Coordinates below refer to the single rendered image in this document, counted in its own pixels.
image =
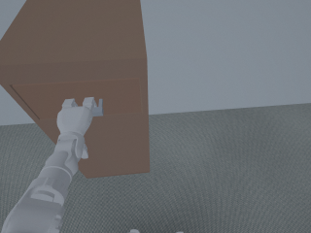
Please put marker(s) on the handle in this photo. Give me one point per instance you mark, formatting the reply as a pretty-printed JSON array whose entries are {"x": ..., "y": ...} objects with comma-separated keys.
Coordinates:
[{"x": 98, "y": 111}]

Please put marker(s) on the robot left upper arm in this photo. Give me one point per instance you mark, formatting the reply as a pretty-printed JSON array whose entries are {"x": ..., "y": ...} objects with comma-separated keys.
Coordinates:
[{"x": 36, "y": 216}]

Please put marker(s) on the robot left hand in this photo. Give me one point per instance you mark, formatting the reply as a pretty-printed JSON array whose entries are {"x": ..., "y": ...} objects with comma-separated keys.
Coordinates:
[{"x": 74, "y": 118}]

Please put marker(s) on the cabinet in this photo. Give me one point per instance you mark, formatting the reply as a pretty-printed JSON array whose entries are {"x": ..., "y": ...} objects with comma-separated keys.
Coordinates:
[{"x": 57, "y": 41}]

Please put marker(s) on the drawer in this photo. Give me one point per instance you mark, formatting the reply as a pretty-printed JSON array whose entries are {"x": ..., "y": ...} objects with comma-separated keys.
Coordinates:
[{"x": 120, "y": 96}]

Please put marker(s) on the left robot forearm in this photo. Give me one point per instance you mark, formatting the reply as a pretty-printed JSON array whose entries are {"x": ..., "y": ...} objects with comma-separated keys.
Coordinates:
[{"x": 54, "y": 179}]

